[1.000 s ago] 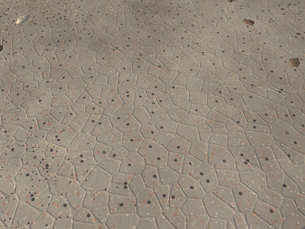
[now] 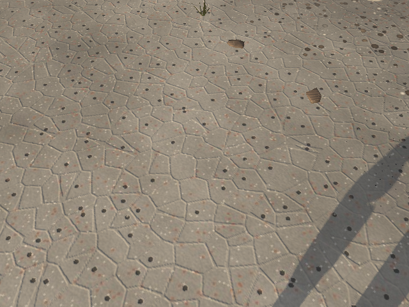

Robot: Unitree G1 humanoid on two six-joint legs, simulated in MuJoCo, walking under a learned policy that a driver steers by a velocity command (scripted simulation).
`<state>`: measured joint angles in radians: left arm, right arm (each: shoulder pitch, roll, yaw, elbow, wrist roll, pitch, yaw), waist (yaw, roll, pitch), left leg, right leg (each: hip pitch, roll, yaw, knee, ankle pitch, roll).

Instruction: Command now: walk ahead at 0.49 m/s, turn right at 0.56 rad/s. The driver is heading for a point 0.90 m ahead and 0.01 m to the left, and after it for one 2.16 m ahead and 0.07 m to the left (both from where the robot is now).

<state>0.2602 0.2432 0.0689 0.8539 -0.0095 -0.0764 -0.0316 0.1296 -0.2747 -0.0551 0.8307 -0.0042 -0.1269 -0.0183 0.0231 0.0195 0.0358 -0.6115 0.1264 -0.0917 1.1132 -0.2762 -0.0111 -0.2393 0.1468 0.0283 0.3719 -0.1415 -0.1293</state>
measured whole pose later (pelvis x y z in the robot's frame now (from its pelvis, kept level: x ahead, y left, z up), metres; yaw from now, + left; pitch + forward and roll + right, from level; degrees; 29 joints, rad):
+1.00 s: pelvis +0.53 -0.07 +0.01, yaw -9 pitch +1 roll -1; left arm 0.28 0.25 0.06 0.80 0.01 -0.10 -0.02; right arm 0.25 -0.30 -0.06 0.83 0.03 -0.05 0.00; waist 0.02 0.05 0.00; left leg -0.64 0.10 -0.07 1.10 -0.22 0.01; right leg -0.17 0.04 -0.11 0.33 -0.18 -0.06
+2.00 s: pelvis +1.09 -0.05 +0.00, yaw +18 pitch +2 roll -1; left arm 0.30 0.26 0.05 0.78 0.01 -0.10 -0.03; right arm 0.26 -0.29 -0.06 0.70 0.01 -0.05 0.00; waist 0.03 0.04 0.01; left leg -0.54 0.04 -0.05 1.10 -0.32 0.02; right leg -0.25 0.05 -0.02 0.40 -0.18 -0.05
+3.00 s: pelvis +1.60 +0.08 -0.01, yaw -2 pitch +2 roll +1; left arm 0.22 0.29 0.07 0.70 -0.01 -0.05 -0.03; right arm 0.21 -0.29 -0.06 0.77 0.01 -0.11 0.00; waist 0.00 0.01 0.06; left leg -0.42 0.07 -0.04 1.20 -0.39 0.00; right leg -0.36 0.09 0.00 0.51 -0.17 -0.10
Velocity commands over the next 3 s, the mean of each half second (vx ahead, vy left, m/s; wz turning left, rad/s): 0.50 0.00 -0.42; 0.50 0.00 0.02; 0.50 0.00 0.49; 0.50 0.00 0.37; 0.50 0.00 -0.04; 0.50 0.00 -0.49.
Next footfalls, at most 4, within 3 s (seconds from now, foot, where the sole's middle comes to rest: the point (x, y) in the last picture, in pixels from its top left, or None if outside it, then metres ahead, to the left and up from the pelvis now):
0.28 left None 0.35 0.14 -0.78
0.78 right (271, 285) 0.55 -0.16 -0.78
1.32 left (210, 200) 0.87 0.04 -0.78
1.80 right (248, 141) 1.17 -0.12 -0.78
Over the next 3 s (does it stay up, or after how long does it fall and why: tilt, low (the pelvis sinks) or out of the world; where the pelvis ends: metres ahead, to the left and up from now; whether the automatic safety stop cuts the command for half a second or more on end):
stays up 1.60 0.08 -0.01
